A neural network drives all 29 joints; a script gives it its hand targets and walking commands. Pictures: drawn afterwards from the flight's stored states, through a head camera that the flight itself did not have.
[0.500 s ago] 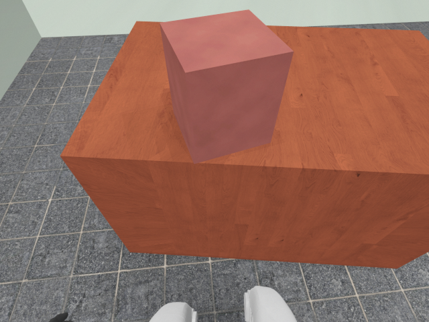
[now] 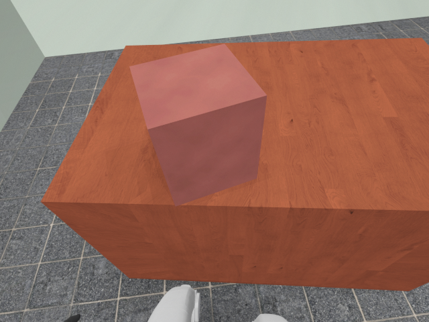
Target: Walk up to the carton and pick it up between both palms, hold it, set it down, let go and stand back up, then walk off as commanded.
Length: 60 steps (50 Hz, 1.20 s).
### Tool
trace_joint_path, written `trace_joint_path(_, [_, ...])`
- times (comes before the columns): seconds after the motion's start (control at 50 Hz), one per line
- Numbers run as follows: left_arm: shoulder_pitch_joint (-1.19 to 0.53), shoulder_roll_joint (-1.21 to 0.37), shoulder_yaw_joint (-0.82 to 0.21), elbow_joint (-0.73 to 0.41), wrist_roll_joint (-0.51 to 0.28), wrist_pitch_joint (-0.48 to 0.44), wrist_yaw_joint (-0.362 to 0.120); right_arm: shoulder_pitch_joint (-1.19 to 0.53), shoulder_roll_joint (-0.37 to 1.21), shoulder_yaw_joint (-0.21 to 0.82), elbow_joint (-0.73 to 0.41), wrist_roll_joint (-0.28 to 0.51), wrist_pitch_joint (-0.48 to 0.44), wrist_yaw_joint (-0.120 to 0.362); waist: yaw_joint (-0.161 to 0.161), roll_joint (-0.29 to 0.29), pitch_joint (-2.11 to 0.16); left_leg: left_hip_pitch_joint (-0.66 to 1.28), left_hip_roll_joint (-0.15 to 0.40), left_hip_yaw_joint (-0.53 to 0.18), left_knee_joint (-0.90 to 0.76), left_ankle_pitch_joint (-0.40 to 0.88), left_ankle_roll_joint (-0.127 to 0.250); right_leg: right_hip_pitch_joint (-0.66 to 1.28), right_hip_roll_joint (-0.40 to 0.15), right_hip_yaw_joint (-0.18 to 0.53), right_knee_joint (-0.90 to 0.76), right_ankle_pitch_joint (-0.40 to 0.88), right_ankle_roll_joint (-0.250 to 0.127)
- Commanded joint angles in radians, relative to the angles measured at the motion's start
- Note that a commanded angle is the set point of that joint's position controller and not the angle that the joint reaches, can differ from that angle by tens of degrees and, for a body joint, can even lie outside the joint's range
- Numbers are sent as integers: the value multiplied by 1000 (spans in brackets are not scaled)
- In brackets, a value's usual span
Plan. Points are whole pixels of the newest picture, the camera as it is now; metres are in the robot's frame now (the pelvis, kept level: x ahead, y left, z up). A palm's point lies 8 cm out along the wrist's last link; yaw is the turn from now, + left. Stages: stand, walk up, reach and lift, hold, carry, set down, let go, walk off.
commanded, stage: walk up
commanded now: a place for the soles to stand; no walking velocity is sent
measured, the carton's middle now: (199, 127) +0.49 +0.06 +0.07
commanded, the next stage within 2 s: none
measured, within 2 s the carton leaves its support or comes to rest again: neither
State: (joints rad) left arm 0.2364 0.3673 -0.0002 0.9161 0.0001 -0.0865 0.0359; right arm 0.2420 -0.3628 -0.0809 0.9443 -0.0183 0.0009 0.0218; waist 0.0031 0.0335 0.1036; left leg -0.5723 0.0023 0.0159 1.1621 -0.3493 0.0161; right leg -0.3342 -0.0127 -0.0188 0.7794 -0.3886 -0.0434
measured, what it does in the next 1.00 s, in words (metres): steps on the spot: left foot, then right foot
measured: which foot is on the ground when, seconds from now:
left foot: up 0.00-0.16, down 0.18-1.00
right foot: down 0.00-0.20, up 0.22-0.52, down 0.54-1.00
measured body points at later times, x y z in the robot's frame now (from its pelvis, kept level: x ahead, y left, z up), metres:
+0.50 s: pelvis +0.05 +0.05 -0.02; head +0.11 +0.06 +0.42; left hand +0.11 +0.38 -0.14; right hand +0.11 -0.26 -0.14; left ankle +0.10 +0.14 -0.71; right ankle +0.06 -0.08 -0.70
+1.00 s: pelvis +0.06 +0.04 -0.02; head +0.08 +0.03 +0.42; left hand +0.13 +0.36 -0.13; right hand +0.14 -0.27 -0.15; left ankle +0.10 +0.14 -0.71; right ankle +0.08 -0.08 -0.71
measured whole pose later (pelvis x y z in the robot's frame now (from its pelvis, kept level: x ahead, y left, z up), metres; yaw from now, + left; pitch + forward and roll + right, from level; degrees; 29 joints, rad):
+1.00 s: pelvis +0.06 +0.04 -0.02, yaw +1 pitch -4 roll +0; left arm 0.21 0.39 0.00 0.92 0.00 -0.05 0.05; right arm 0.20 -0.36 -0.08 0.92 -0.02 0.00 0.02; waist 0.00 0.02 0.11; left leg -0.44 -0.01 0.02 0.93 -0.42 0.03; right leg -0.40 -0.01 -0.02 0.93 -0.47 -0.02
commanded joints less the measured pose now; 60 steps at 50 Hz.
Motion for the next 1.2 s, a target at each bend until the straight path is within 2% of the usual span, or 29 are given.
trace_joint_path(0.0, [125, 333, 132, -26, 11, -45, 33, -84, -221, -50, -101, -8, -19, -2, 40, -102, -48, -183, 116, -101, -160, -5, -30, 239, -297, 372, -308, 393, -174])
trace_joint_path(0.08, [72, 329, 111, -46, 12, -31, 35, -110, -209, -49, -128, -3, -39, -13, 35, -142, -80, -10, 98, -59, -333, -41, -3, 169, -307, 309, -173, 666, -203])
trace_joint_path(0.12, [-45, 329, 101, -73, 1, -17, 34, 21, -212, -59, -96, -9, -47, -17, -60, -158, -111, 240, 63, -28, -502, 75, 32, 3, -284, 241, -64, 608, -160])
trace_joint_path(0.14, [-68, 288, 86, -86, -7, -11, 32, 109, -247, -72, -63, -18, -53, -23, -104, -68, -149, 409, 29, -55, -578, 117, 54, -94, -214, 164, 88, 587, -106])
trace_joint_path(0.16, [-19, 212, 65, -86, -13, -7, 30, 148, -329, -91, -60, -33, -57, -34, -104, 217, -163, 462, 173, -327, -685, 242, 90, -210, -90, 36, 369, 338, -33])
trace_joint_path(0.18, [16, 189, 58, -70, -22, 5, 36, 62, -335, -78, -99, -14, -50, -32, -51, 215, -110, 419, 289, -557, -768, 371, 143, -292, 52, 12, 420, -198, 14])
trace_joint_path(0.2, [7, 261, 75, -49, -12, 24, 43, 27, -342, -79, -111, 14, -46, -28, -60, 124, -140, 397, 327, -636, -814, 244, 148, -281, 10, 81, 441, -227, 10])
trace_joint_path(0.22, [-2, 281, 82, -40, -6, 32, 40, -6, -334, -77, -120, 17, -43, -32, -41, 46, -103, 354, 297, -604, -818, 139, 110, -284, -16, 87, 447, -198, 11])
trace_joint_path(0.28, [26, 265, 86, -12, -3, 46, 24, -15, -279, -66, -118, 9, -41, -45, -30, 92, -60, 357, 226, -490, -769, 115, 42, -283, -36, 81, 380, -144, 16])
trace_joint_path(0.46, [27, 276, 90, -5, 6, 40, 23, -13, -296, -63, -127, -2, -39, -43, -34, 115, -116, 354, 261, -505, -715, 98, 122, -176, -42, 42, 170, -200, 8])
trace_joint_path(0.52, [84, 272, 93, 14, 15, 18, 22, -108, -275, -43, -149, 3, -31, -33, 28, 80, -146, 151, 228, -410, -618, 57, 128, 79, -41, 34, -49, -15, -17])
trace_joint_path(0.54, [88, 284, 95, 14, 24, 4, 27, -130, -234, -26, -156, 11, -27, -27, 49, 2, -159, 55, 173, -305, -509, 102, 94, 172, -82, 122, -172, 45, -44])
trace_joint_path(0.56, [96, 333, 106, 7, 34, -10, 32, -137, -196, -19, -160, 11, -19, -21, 50, -145, -163, -41, 51, -180, -307, 71, 28, 194, -238, 459, -317, -30, -115])
trace_joint_path(0.58, [62, 396, 121, -9, 26, -10, 30, -124, -213, -25, -150, 10, -11, -27, 44, -207, -131, -15, -9, -75, -174, -183, -2, 107, -380, 619, -389, 22, -214])
trace_joint_path(0.62, [18, 402, 117, -16, 24, -11, 32, -107, -255, -42, -122, 8, -6, -23, 22, -144, -86, 5, 19, -95, -120, -255, -3, 64, -383, 577, -326, 154, -261])
trace_joint_path(0.7, [-47, 337, 97, -46, 20, -7, 30, -20, -237, -48, -84, 0, -26, -16, -43, -128, -115, 219, 37, -85, -383, 52, 33, -42, -264, 362, -159, 311, -150])
trace_joint_path(0.76, [-73, 250, 72, -52, 4, 11, 26, -34, -301, -56, -86, -10, -41, -19, -39, 70, -117, 276, 213, -449, -667, 14, 142, -176, -38, 59, 144, 32, -16])
trace_joint_path(0.78, [-60, 252, 75, -37, 1, 17, 28, -56, -297, -50, -89, 0, -42, -17, -26, 61, -97, 258, 266, -514, -698, 1, 192, -154, -4, 0, 163, -113, -1])
trace_joint_path(0.82, [-16, 264, 83, -16, 7, 9, 24, -116, -301, -40, -103, 3, -37, -19, 6, 50, -94, 161, 266, -511, -674, -43, 222, -57, -11, 35, 87, -127, -9])
trace_joint_path(0.84, [-3, 270, 85, -9, 14, -2, 22, -145, -285, -30, -111, 3, -34, -19, 20, 37, -86, 84, 237, -449, -636, -39, 189, 4, -29, 68, 7, -77, -19])
trace_joint_path(0.9, [55, 383, 116, 6, 33, -23, 23, -175, -216, -21, -119, 6, -15, -13, 39, -181, -81, -33, 0, -78, -224, -97, 15, 57, -305, 560, -371, -114, -179])
trace_joint_path(0.92, [19, 403, 117, -4, 29, -22, 25, -163, -242, -32, -109, 1, -11, -16, 30, -165, -56, -9, 13, -71, -166, -202, 5, -4, -369, 602, -384, -65, -233])
trace_joint_path(0.96, [-51, 388, 111, -25, 34, -17, 26, -93, -248, -42, -90, 0, -16, -10, -21, -144, -49, 84, 31, -78, -244, -173, 15, -61, -336, 511, -302, 23, -226])
trace_joint_path(1.0, [-96, 320, 90, -39, 29, -9, 23, -16, -245, -47, -62, -8, -30, -7, -71, -104, -73, 249, 46, -118, -441, -13, 43, -152, -226, 335, -165, 106, -126])
trace_joint_path(1.04, [-101, 231, 65, -43, 9, 4, 23, -26, -291, -51, -60, -11, -48, -12, -50, 102, -87, 304, 207, -451, -704, 56, 129, -221, -34, 49, 148, 86, -6])
trace_joint_path(1.08, [-80, 257, 71, -32, 1, 15, 27, -56, -311, -48, -67, -3, -49, -17, -34, 77, -87, 310, 292, -580, -730, 109, 203, -222, -6, 34, 177, -225, 6])
trace_joint_path(1.14, [-2, 268, 80, 2, 15, -3, 19, -159, -280, -27, -92, 4, -38, -20, 26, 49, -80, 112, 243, -443, -652, 52, 177, -5, -29, 56, -16, -48, -14])
trace_joint_path(1.16, [17, 281, 83, 5, 21, -13, 19, -188, -253, -17, -102, 10, -33, -17, 43, -13, -91, 35, 172, -337, -565, 59, 116, 76, -73, 156, -140, 7, -40])
trace_joint_path(1.18, [55, 345, 98, 0, 17, -15, 37, -220, -265, -34, -141, 12, -13, -11, 46, -60, -38, -27, 65, -173, -354, 299, 43, 66, -179, 333, -197, 220, -104])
